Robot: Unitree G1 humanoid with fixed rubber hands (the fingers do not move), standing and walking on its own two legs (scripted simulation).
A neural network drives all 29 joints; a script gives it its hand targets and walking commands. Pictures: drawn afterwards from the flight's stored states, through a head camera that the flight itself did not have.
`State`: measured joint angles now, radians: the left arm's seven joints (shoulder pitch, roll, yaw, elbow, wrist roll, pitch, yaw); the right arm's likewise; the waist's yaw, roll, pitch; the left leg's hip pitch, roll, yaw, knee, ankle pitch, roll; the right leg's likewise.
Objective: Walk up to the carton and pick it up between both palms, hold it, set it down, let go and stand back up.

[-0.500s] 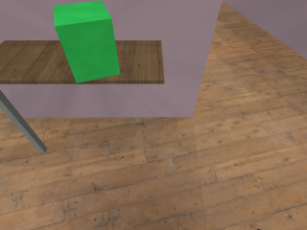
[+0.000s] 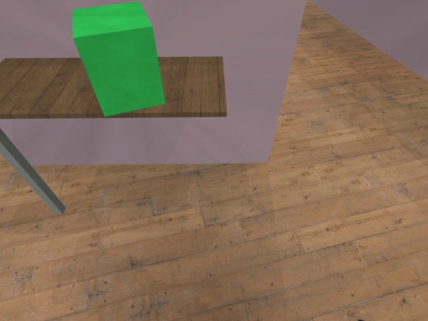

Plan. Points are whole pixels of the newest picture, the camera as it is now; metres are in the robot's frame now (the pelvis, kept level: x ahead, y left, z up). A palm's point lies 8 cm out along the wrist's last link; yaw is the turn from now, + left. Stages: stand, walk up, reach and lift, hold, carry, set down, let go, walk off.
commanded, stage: walk up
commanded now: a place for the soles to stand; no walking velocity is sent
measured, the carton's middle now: (121, 59) +0.85 +0.27 +0.07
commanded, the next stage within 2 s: none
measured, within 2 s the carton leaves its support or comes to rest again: neither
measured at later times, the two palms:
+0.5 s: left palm out of the picture +0.08 +0.32 -0.09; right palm out of the picture +0.07 -0.30 -0.10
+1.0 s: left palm out of the picture +0.08 +0.33 -0.09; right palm out of the picture +0.07 -0.30 -0.11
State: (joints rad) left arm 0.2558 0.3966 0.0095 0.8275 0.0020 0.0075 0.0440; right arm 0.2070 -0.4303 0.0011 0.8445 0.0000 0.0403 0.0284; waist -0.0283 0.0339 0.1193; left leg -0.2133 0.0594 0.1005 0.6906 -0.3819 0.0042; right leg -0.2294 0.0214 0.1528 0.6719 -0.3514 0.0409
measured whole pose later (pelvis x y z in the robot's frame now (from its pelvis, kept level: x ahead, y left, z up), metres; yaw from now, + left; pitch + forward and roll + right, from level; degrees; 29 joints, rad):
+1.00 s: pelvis +0.00 +0.02 +0.00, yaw -1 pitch -5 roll -1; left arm 0.25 0.39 0.01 0.84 0.00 0.00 0.04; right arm 0.20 -0.43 0.00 0.85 0.00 0.04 0.03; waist -0.03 0.04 0.13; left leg -0.22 0.04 0.10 0.70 -0.40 0.02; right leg -0.24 0.02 0.16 0.66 -0.34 0.04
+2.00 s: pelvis -0.01 +0.02 +0.00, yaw -1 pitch -5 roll +0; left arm 0.25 0.39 0.01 0.85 0.00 0.00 0.05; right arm 0.20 -0.43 0.00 0.87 0.00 0.04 0.03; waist -0.03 0.03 0.12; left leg -0.22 0.03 0.10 0.67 -0.37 0.03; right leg -0.24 0.01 0.15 0.65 -0.33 0.04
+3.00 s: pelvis +0.15 +0.13 +0.00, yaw +0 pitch -5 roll -3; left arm 0.29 0.39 0.01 0.80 0.00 0.01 0.06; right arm 0.27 -0.38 0.00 0.69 0.00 0.04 0.04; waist -0.02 0.03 0.14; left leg -0.32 0.01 0.10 0.69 -0.29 0.03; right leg -0.42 0.06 0.13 1.18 -0.40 0.01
